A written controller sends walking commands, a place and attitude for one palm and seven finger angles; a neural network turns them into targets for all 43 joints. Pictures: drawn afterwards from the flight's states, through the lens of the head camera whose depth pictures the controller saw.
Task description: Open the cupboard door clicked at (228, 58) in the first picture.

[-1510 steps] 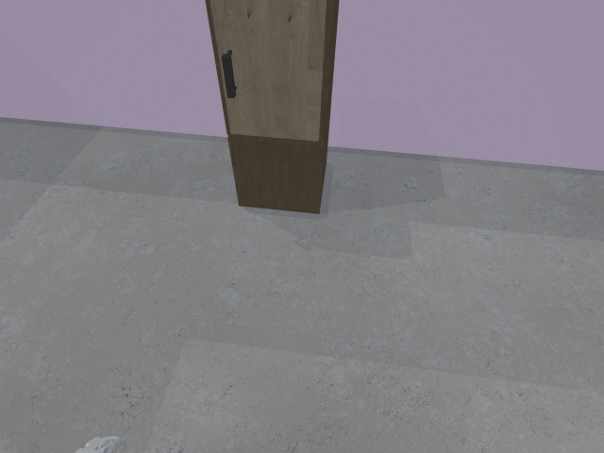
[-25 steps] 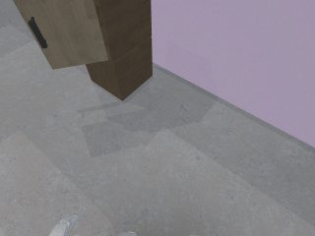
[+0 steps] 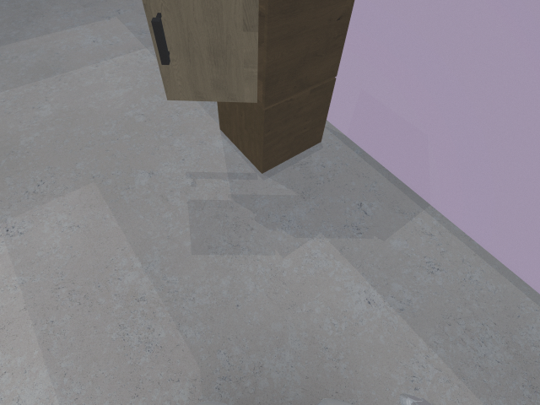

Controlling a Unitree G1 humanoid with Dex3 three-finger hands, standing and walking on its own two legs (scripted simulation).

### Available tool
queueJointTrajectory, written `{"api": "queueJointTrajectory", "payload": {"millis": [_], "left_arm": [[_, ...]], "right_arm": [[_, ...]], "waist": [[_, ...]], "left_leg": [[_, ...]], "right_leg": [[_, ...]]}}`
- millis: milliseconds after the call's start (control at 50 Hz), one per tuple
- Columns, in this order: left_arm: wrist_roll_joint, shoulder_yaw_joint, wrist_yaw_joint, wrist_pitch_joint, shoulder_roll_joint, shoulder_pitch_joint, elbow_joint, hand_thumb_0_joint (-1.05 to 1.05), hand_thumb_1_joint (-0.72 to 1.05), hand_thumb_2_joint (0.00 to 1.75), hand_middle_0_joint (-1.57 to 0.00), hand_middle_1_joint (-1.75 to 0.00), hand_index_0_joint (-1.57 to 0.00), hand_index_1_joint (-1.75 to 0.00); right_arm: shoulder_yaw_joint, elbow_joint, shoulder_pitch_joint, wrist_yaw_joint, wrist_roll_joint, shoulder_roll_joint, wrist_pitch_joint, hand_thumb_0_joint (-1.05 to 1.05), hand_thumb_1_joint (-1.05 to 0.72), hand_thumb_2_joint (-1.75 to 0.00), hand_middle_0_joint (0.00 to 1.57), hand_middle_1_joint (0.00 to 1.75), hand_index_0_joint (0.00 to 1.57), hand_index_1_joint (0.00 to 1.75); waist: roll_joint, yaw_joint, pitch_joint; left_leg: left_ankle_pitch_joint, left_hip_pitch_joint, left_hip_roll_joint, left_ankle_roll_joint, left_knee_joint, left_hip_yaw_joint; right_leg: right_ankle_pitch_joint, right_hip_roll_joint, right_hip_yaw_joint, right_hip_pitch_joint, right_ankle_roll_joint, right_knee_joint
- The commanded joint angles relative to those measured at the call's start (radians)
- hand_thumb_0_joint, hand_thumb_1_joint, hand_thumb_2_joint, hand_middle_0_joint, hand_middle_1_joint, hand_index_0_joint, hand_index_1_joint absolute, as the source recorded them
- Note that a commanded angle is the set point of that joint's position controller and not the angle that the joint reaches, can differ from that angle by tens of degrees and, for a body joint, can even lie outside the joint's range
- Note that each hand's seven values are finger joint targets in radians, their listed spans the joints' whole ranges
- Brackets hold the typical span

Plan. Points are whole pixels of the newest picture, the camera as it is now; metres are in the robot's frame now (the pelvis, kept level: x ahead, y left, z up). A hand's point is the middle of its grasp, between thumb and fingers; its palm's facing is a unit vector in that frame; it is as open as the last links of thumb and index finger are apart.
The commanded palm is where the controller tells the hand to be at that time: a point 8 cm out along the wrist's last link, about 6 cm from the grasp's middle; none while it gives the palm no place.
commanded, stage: take the last steps up to it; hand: left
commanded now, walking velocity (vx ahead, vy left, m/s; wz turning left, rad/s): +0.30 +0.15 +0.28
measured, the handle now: (162, 39) +1.10 +0.43 -0.09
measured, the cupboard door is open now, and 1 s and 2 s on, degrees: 54 54 54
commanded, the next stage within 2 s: come to a stop and stand still in 1.56 s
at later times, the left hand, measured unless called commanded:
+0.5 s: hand out of the picture +0.00 +0.23 -0.19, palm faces +0.21 -0.96 -0.17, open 7.3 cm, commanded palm none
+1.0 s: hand (152, 259) +0.37 +0.27 -0.15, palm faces +0.08 -0.98 -0.20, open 7.3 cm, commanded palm none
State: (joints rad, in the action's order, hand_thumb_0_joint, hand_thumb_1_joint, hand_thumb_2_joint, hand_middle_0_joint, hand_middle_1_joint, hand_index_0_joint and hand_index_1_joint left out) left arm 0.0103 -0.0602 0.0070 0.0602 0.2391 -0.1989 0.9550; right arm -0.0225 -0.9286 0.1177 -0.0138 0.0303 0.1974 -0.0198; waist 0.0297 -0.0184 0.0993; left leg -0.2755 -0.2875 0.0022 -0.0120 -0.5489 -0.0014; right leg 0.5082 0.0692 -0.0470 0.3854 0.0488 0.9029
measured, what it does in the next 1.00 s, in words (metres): walks ahead: right foot, then left foot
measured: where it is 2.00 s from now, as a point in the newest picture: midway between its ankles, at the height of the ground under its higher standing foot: (229, 293)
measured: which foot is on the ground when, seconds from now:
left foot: down 0.00-0.10, up 0.12-0.44, down 0.46-0.92, up 0.94-1.00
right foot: up 0.00-0.08, down 0.10-0.46, up 0.48-0.88, down 0.90-1.00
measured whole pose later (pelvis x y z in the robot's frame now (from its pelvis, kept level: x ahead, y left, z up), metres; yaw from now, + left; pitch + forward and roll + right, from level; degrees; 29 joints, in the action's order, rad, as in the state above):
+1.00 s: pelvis +0.27 +0.08 +0.00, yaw +6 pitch -1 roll +0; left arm 0.02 -0.04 -0.01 -0.06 0.16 -0.12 0.95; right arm -0.03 -1.14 0.38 0.00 0.02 0.16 0.02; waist -0.02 0.04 0.07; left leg -0.47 -0.30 0.02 -0.01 -1.01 0.07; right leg 0.28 0.04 -0.12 0.28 -0.04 0.57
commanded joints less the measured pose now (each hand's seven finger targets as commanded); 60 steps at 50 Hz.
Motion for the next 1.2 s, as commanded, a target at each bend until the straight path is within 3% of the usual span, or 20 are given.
{"api": "queueJointTrajectory", "payload": {"millis": [0, 40, 60, 80, 100, 140, 200, 340, 380, 400, 420, 460, 560, 740, 840, 860, 900, 960, 1020, 1180], "left_arm": [[0.008, -0.01, -0.015, -0.048, 0.037, -0.074, -0.048, 0.0, 0.9, 0.9, -0.2, -0.3, -0.2, -0.3], [0.018, -0.025, -0.016, -0.068, 0.072, -0.175, -0.015, 0.0, 0.9, 0.9, -0.2, -0.3, -0.2, -0.3], [0.029, -0.044, -0.008, -0.079, 0.159, -0.224, -0.007, 0.0, 0.9, 0.9, -0.2, -0.3, -0.2, -0.3], [0.024, -0.051, -0.002, -0.08, 0.215, -0.259, -0.013, 0.0, 0.9, 0.9, -0.2, -0.3, -0.2, -0.3], [0.02, -0.05, 0.005, -0.092, 0.205, -0.244, -0.018, 0.0, 0.9, 0.9, -0.2, -0.3, -0.2, -0.3], [0.016, -0.028, 0.006, -0.107, 0.128, -0.139, -0.025, 0.0, 0.9, 0.9, -0.2, -0.3, -0.2, -0.3], [0.018, -0.025, 0.007, -0.127, 0.098, -0.162, -0.005, 0.0, 0.9, 0.9, -0.2, -0.3, -0.2, -0.3], [0.023, -0.033, 0.004, -0.122, 0.137, -0.232, 0.074, 0.0, 0.9, 0.9, -0.2, -0.3, -0.2, -0.3], [0.017, -0.035, 0.002, -0.117, 0.133, -0.191, 0.078, 0.0, 0.9, 0.9, -0.2, -0.3, -0.2, -0.3], [0.016, -0.03, -0.003, -0.114, 0.108, -0.176, 0.065, 0.0, 0.9, 0.9, -0.2, -0.3, -0.2, -0.3], [0.006, -0.02, -0.011, -0.107, 0.038, -0.191, 0.036, 0.0, 0.9, 0.9, -0.2, -0.3, -0.2, -0.3], [0.008, 0.0, -0.003, -0.105, 0.007, -0.044, -0.029, 0.0, 0.9, 0.9, -0.2, -0.3, -0.2, -0.3], [0.017, -0.002, -0.023, -0.079, -0.021, -0.108, 0.041, 0.0, 0.9, 0.9, -0.2, -0.3, -0.2, -0.3], [0.016, 0.002, -0.031, -0.077, -0.017, 0.084, -0.04, 0.0, 0.9, 0.9, -0.2, -0.3, -0.2, -0.3], [0.019, -0.006, -0.028, -0.092, 0.008, 0.021, -0.029, 0.0, 0.9, 0.9, -0.2, -0.3, -0.2, -0.3], [0.019, -0.02, -0.025, -0.102, 0.05, -0.094, 0.005, 0.0, 0.9, 0.9, -0.2, -0.3, -0.2, -0.3], [0.009, -0.049, -0.009, -0.112, 0.194, -0.312, 0.062, 0.0, 0.9, 0.9, -0.2, -0.3, -0.2, -0.3], [0.002, -0.021, 0.007, -0.124, 0.08, -0.153, 0.028, 0.0, 0.9, 0.9, -0.2, -0.3, -0.2, -0.3], [0.008, -0.01, 0.002, -0.138, 0.035, -0.109, 0.034, 0.0, 0.9, 0.9, -0.2, -0.3, -0.2, -0.3], [0.015, -0.023, -0.008, -0.133, 0.085, -0.137, 0.092, 0.0, 0.9, 0.9, -0.2, -0.3, -0.2, -0.3]], "right_arm": [[-0.056, 0.033, 0.024, -0.009, -0.004, 0.196, 0.006, 0.0, -0.9, -0.9, 0.2, 0.3, 0.2, 0.3], [-0.057, 0.04, 0.003, 0.002, -0.013, 0.161, 0.005, 0.0, -0.9, -0.9, 0.2, 0.3, 0.2, 0.3], [-0.045, 0.068, -0.003, 0.013, -0.022, 0.098, 0.009, 0.0, -0.9, -0.9, 0.2, 0.3, 0.2, 0.3], [-0.046, 0.113, -0.083, 0.025, -0.011, 0.119, 0.007, 0.0, -0.9, -0.9, 0.2, 0.3, 0.2, 0.3], [-0.056, 0.113, -0.111, 0.029, -0.006, 0.133, 0.006, 0.0, -0.9, -0.9, 0.2, 0.3, 0.2, 0.3], [-0.062, 0.082, -0.078, 0.042, -0.003, 0.126, 0.002, 0.0, -0.9, -0.9, 0.2, 0.3, 0.2, 0.3], [-0.051, 0.051, -0.047, 0.056, -0.008, 0.082, 0.005, 0.0, -0.9, -0.9, 0.2, 0.3, 0.2, 0.3], [-0.026, 0.055, -0.083, 0.07, -0.015, 0.032, 0.03, 0.0, -0.9, -0.9, 0.2, 0.3, 0.2, 0.3], [-0.03, 0.017, 0.045, 0.058, -0.009, 0.057, 0.043, 0.0, -0.9, -0.9, 0.2, 0.3, 0.2, 0.3], [-0.044, -0.026, 0.189, 0.045, -0.005, 0.119, 0.052, 0.0, -0.9, -0.9, 0.2, 0.3, 0.2, 0.3], [-0.078, -0.064, 0.342, 0.027, 0.009, 0.239, 0.06, 0.0, -0.9, -0.9, 0.2, 0.3, 0.2, 0.3], [-0.082, -0.091, 0.393, -0.002, 0.003, 0.268, 0.051, 0.0, -0.9, -0.9, 0.2, 0.3, 0.2, 0.3], [-0.031, -0.052, 0.185, -0.01, -0.002, 0.105, 0.082, 0.0, -0.9, -0.9, 0.2, 0.3, 0.2, 0.3], [-0.034, -0.113, 0.273, -0.005, 0.0, 0.103, 0.092, 0.0, -0.9, -0.9, 0.2, 0.3, 0.2, 0.3], [-0.027, -0.153, 0.302, -0.008, -0.001, 0.095, 0.084, 0.0, -0.9, -0.9, 0.2, 0.3, 0.2, 0.3], [-0.024, -0.15, 0.292, -0.006, -0.011, 0.084, 0.088, 0.0, -0.9, -0.9, 0.2, 0.3, 0.2, 0.3], [-0.025, -0.093, 0.253, 0.005, -0.019, 0.067, 0.089, 0.0, -0.9, -0.9, 0.2, 0.3, 0.2, 0.3], [-0.034, -0.083, 0.141, 0.008, -0.011, 0.051, 0.074, 0.0, -0.9, -0.9, 0.2, 0.3, 0.2, 0.3], [-0.03, -0.109, 0.194, 0.021, -0.007, -0.001, 0.052, 0.0, -0.9, -0.9, 0.2, 0.3, 0.2, 0.3], [-0.039, -0.044, 0.075, 0.048, -0.007, 0.009, 0.064, 0.0, -0.9, -0.9, 0.2, 0.3, 0.2, 0.3]], "waist": [[-0.199, 0.002, -0.153], [-0.052, -0.052, -0.112], [0.229, -0.079, -0.084], [0.247, -0.116, -0.024], [0.176, -0.091, 0.005], [0.173, -0.025, 0.05], [0.164, -0.021, -0.015], [0.19, -0.048, -0.035], [0.161, 0.022, -0.072], [0.041, 0.086, -0.143], [-0.243, 0.14, -0.249], [-0.229, 0.151, -0.198], [-0.166, 0.012, -0.063], [-0.074, 0.028, -0.011], [-0.053, -0.009, -0.049], [0.003, -0.06, -0.111], [0.234, -0.119, -0.186], [0.055, -0.045, -0.075], [0.111, 0.011, -0.077], [0.122, 0.004, -0.019]], "left_leg": [[0.079, 0.032, 0.185, -0.129, 0.172, -0.174], [-0.194, -0.157, 0.078, -0.061, 0.028, -0.108], [-0.31, -0.374, -0.037, 0.002, -0.215, 0.005], [-0.355, -0.433, -0.035, 0.017, -0.445, -0.01], [-0.263, -0.453, 0.01, 0.014, -0.57, -0.078], [-0.079, -0.44, 0.06, 0.027, -0.627, -0.082], [-0.014, -0.368, 0.062, 0.052, -0.499, 0.001], [-0.022, -0.16, 0.008, 0.027, -0.099, 0.124], [0.038, 0.075, -0.03, 0.009, 0.038, 0.174], [0.028, 0.287, 0.002, -0.009, 0.09, 0.135], [0.015, 0.497, 0.257, -0.104, 0.121, -0.216], [-0.054, 0.4, 0.41, -0.228, 0.283, -0.42], [0.004, 0.071, 0.272, -0.157, 0.368, -0.127], [0.107, 0.135, 0.273, -0.189, 0.392, -0.062], [0.268, 0.129, 0.208, -0.117, 0.163, 0.013], [0.266, 0.025, 0.149, -0.078, -0.008, 0.06], [-0.344, -0.339, -0.014, 0.003, -0.531, 0.119], [-0.139, -0.376, 0.1, 0.019, -0.603, -0.022], [-0.043, -0.251, 0.105, 0.046, -0.435, 0.039], [0.066, -0.071, 0.054, 0.037, -0.057, 0.113]], "right_leg": [[-0.084, -0.052, -0.053, -0.155, -0.007, -0.234], [-0.119, -0.003, -0.006, -0.357, -0.023, -0.486], [0.073, 0.237, 0.325, -0.459, -0.108, -0.652], [0.133, 0.433, 0.548, -0.371, -0.208, -0.786], [0.134, 0.43, 0.58, -0.304, -0.241, -0.78], [-0.029, 0.334, 0.347, -0.236, -0.181, -0.754], [-0.366, 0.272, 0.123, -0.311, -0.141, -0.704], [-0.535, 0.27, -0.006, -0.334, -0.124, -0.613], [-0.537, 0.228, -0.058, -0.232, -0.094, -0.496], [-0.528, 0.19, -0.103, -0.135, -0.07, -0.299], [-0.152, 0.052, -0.174, 0.1, -0.017, -0.004], [0.098, 0.022, -0.014, 0.313, -0.052, 0.352], [-0.165, 0.076, 0.009, 0.176, -0.051, 0.247], [-0.267, 0.04, -0.018, 0.098, -0.047, -0.153], [-0.312, -0.026, -0.071, -0.174, -0.073, -0.39], [-0.341, 0.016, 0.004, -0.389, -0.103, -0.43], [-0.451, 0.416, 0.51, -0.638, -0.307, -0.617], [-0.508, 0.323, 0.316, -0.399, -0.264, -0.647], [-0.563, 0.229, 0.102, -0.273, -0.207, -0.679], [-0.272, 0.208, 0.078, -0.176, -0.173, -0.672]]}}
